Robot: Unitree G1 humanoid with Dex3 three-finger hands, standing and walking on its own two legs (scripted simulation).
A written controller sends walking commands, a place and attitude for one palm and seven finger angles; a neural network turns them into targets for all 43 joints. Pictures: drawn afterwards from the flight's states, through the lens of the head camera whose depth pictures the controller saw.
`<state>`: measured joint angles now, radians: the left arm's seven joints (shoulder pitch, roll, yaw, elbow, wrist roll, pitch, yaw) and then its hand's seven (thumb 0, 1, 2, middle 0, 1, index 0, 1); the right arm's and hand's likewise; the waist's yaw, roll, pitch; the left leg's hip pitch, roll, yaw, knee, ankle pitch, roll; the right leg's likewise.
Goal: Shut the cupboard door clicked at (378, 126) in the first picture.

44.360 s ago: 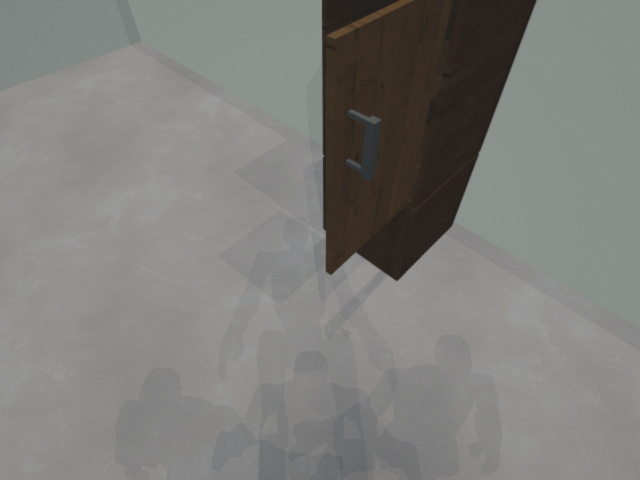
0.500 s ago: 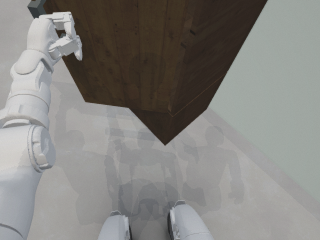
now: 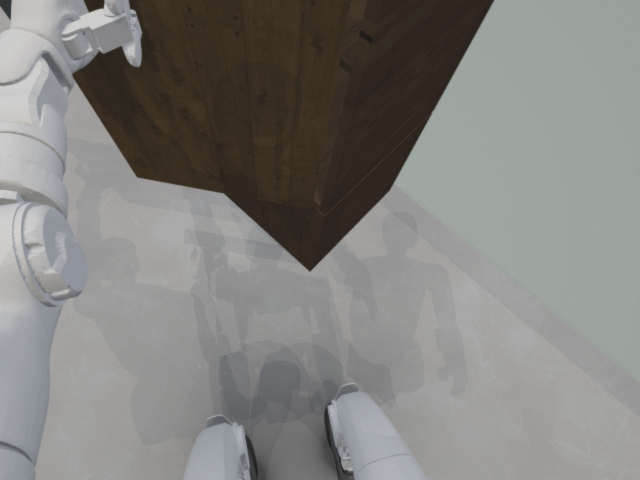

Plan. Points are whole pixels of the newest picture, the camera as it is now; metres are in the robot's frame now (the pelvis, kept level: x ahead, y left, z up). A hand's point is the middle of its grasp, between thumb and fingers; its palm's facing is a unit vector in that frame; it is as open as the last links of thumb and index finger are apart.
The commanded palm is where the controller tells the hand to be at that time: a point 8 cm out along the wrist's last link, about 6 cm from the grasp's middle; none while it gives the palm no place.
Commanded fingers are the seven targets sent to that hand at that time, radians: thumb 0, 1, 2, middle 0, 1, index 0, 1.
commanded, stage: push the door shut along its arc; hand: left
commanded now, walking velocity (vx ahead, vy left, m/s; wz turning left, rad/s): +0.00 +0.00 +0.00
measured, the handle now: (33, 0) +0.63 +0.19 +0.13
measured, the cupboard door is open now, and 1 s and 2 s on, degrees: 33 25 25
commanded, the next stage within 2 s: pull the fist back off the door in 0.28 s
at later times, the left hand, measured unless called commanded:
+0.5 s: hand out of the picture +0.62 +0.09 +0.14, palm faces -0.08 -0.99 +0.12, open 3.0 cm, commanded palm +0.61 +0.10 +0.13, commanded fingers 0.00 0.90 0.90 -1.30 -1.50 -1.30 -1.50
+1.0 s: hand (181, 35) +0.57 +0.05 +0.13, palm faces +0.11 -0.99 -0.02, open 3.1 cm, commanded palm +0.52 +0.10 +0.13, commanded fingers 0.00 0.90 0.90 -1.30 -1.50 -1.30 -1.50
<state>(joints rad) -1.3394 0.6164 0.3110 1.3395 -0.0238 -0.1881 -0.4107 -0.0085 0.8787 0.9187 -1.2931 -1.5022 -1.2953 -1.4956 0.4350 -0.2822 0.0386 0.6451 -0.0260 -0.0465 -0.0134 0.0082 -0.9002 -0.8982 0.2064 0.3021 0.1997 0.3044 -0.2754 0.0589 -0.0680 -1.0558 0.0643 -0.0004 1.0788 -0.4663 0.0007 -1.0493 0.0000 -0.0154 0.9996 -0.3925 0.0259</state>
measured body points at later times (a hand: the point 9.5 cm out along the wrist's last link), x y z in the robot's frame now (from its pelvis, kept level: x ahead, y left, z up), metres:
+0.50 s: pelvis +0.00 +0.00 -0.01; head +0.18 +0.01 +0.40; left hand +0.62 +0.14 +0.14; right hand -0.05 -0.26 -0.11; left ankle +0.01 +0.12 -0.66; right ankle +0.04 -0.14 -0.66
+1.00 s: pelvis +0.02 -0.01 +0.03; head +0.15 -0.03 +0.46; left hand +0.56 +0.10 +0.14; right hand -0.02 -0.27 -0.09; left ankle +0.01 +0.12 -0.66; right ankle +0.04 -0.14 -0.66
